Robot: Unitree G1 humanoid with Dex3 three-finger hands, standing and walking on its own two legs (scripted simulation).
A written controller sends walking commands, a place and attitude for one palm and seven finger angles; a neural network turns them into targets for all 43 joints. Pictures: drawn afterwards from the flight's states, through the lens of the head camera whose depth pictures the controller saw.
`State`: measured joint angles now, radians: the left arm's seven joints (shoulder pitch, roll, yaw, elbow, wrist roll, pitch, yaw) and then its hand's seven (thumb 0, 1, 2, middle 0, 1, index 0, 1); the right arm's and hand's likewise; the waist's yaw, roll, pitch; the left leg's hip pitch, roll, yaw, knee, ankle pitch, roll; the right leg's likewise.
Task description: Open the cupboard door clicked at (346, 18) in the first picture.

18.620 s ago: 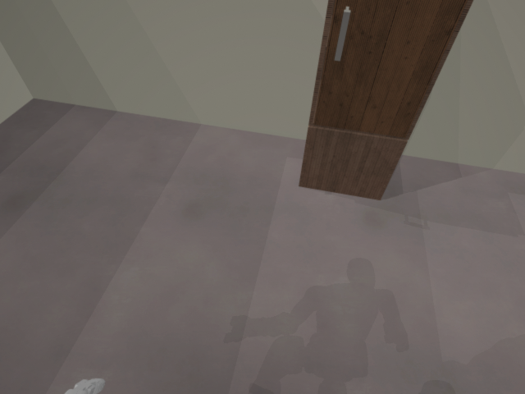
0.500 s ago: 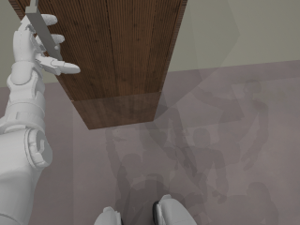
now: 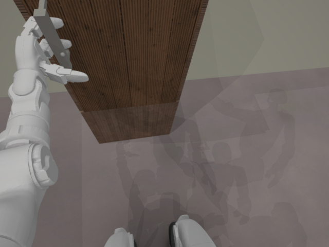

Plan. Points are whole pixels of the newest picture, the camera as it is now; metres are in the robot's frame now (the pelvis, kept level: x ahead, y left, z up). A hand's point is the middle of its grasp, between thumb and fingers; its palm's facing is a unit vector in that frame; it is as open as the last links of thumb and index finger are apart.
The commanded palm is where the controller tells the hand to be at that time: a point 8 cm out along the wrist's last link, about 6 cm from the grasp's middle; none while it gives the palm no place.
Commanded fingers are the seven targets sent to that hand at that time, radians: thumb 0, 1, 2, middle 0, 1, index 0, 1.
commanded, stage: close the thumb around the handle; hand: left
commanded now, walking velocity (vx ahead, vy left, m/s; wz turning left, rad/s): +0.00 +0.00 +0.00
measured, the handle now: (56, 38) +0.59 +0.19 +0.10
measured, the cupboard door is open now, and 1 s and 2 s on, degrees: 0 4 44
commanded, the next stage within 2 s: pull the door open along its arc in 0.62 s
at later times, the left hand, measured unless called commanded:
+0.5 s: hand (65, 55) +0.54 +0.17 +0.09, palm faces +0.05 -1.00 -0.01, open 6.2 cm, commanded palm +0.51 +0.21 +0.09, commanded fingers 0.00 0.90 0.90 -0.40 -1.35 -0.40 -1.35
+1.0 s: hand (70, 64) +0.52 +0.16 +0.09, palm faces +0.03 -1.00 +0.00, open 5.5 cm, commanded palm +0.46 +0.20 +0.09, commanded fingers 0.00 0.90 0.90 -0.40 -1.35 -0.40 -1.35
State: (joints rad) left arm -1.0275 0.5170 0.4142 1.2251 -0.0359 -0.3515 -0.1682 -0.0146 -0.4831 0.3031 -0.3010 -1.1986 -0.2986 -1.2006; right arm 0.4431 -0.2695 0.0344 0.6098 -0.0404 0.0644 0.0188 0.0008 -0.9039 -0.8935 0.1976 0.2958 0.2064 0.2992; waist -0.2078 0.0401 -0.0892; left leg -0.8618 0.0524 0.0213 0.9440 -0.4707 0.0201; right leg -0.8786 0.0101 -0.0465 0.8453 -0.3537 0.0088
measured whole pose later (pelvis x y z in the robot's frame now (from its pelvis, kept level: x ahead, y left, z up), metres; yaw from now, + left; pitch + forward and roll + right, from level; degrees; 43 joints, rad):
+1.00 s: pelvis +0.00 +0.00 +0.01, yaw -1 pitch +21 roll -2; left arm -0.87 0.42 0.39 1.08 -0.08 -0.35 -0.15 0.01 0.75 0.81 -0.37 -1.35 -0.38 -1.35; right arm 0.45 -0.26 0.02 0.59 -0.03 0.07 0.03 0.00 -0.90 -0.89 0.20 0.30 0.21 0.30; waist -0.18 0.04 -0.11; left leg -0.81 0.06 0.04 0.91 -0.46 0.02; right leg -0.84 0.02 -0.02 0.82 -0.35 0.01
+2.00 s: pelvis +0.00 -0.05 +0.02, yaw +5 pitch +7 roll +1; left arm -0.12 -0.12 -0.24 0.23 0.06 -0.05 0.65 0.03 0.65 0.77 -0.38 -1.33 -0.38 -1.34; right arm 0.13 -0.18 0.00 0.62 -0.07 0.04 0.02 0.01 -0.90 -0.89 0.20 0.30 0.20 0.30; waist -0.02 0.06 -0.08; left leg -0.47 0.04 -0.04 0.75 -0.40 -0.04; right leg -0.51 0.00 -0.10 0.77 -0.38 -0.06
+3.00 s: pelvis -0.02 -0.02 +0.01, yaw +4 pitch +6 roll +0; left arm -0.15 -0.02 -0.33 0.25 0.01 -0.20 0.18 -0.01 -0.50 0.30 -0.24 -0.38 -0.17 -0.42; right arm 0.21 -0.20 0.02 0.55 -0.02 -0.01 0.00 0.01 -0.90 -0.89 0.20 0.30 0.20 0.30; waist 0.00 0.06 -0.06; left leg -0.54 0.00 -0.01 0.85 -0.42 0.00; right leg -0.58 -0.04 -0.08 0.84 -0.38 -0.02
